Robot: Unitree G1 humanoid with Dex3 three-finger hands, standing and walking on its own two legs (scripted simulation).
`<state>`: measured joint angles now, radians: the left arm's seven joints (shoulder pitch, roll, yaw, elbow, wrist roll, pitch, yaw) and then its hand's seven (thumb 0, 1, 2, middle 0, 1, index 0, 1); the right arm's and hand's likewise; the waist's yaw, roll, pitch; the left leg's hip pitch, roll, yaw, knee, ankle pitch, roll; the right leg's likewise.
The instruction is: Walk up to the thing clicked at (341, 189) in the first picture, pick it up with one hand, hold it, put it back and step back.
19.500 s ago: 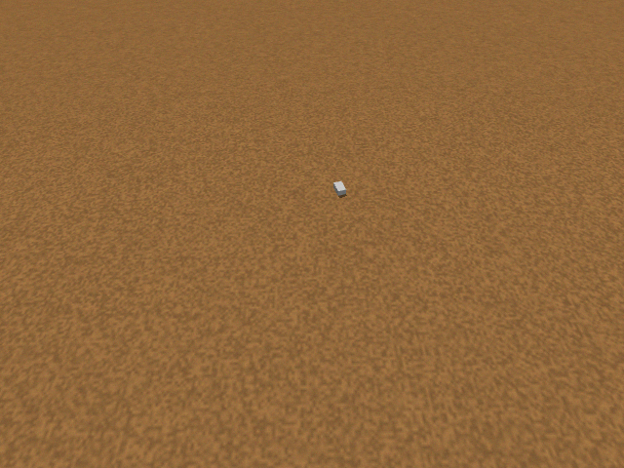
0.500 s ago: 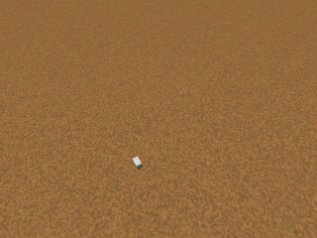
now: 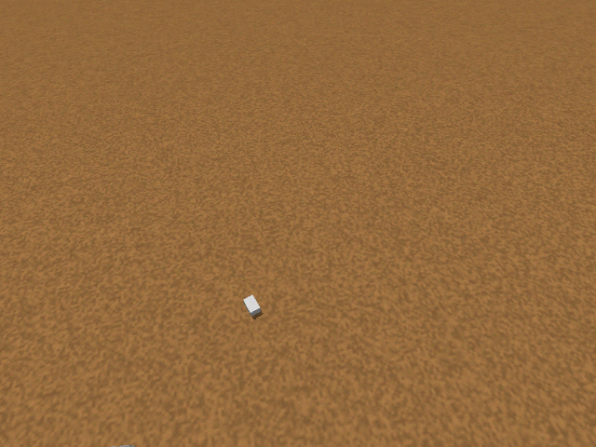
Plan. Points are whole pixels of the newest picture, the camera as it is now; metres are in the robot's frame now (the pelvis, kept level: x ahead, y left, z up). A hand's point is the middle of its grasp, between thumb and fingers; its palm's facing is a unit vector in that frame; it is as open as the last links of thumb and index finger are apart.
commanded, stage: stand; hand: left
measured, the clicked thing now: (251, 305) +0.71 +0.23 -0.77
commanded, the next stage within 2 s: walk up in 0.26 s
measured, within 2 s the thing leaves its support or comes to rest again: neither
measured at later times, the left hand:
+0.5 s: hand out of the picture +0.07 +0.30 -0.16, palm faces +0.02 -0.94 -0.34, open 7.4 cm
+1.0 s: hand (159, 339) +0.32 +0.28 -0.16, palm faces -0.11 -0.93 -0.36, open 7.4 cm
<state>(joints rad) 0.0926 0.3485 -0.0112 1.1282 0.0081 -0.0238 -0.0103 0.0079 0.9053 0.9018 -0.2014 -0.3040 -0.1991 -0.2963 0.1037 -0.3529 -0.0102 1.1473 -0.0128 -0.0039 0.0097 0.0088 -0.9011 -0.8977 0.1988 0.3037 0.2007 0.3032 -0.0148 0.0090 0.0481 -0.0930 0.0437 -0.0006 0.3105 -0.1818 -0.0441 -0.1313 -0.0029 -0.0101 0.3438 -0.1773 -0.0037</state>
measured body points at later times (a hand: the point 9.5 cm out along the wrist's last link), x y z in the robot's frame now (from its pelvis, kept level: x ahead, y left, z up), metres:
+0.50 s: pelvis +0.04 +0.03 -0.01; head +0.05 +0.04 +0.44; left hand +0.06 +0.35 -0.14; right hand +0.11 -0.30 -0.12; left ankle +0.08 +0.15 -0.74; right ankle +0.01 -0.11 -0.75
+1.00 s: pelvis +0.20 +0.03 -0.03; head +0.23 +0.01 +0.42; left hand +0.32 +0.33 -0.13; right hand +0.20 -0.29 -0.15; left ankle +0.10 +0.16 -0.75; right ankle +0.30 -0.09 -0.75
